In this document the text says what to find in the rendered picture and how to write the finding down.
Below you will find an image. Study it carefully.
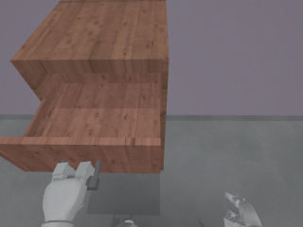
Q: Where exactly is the handle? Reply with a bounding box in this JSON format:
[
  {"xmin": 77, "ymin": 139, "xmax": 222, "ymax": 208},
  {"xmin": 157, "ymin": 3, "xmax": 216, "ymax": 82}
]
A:
[{"xmin": 51, "ymin": 159, "xmax": 101, "ymax": 191}]

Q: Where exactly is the left robot hand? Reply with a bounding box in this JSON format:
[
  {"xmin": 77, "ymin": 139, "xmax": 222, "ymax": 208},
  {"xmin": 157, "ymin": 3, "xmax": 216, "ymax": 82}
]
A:
[{"xmin": 43, "ymin": 161, "xmax": 95, "ymax": 222}]

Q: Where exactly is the cabinet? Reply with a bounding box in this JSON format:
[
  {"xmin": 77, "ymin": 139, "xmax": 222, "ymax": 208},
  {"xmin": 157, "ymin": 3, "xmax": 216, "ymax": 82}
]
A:
[{"xmin": 10, "ymin": 0, "xmax": 169, "ymax": 170}]

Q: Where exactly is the drawer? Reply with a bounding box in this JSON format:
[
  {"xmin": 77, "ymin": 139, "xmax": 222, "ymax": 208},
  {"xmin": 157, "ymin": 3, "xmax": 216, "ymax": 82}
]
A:
[{"xmin": 0, "ymin": 73, "xmax": 161, "ymax": 174}]

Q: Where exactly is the right robot hand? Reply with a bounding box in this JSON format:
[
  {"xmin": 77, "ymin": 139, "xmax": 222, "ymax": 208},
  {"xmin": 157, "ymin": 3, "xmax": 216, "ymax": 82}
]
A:
[{"xmin": 223, "ymin": 191, "xmax": 262, "ymax": 227}]

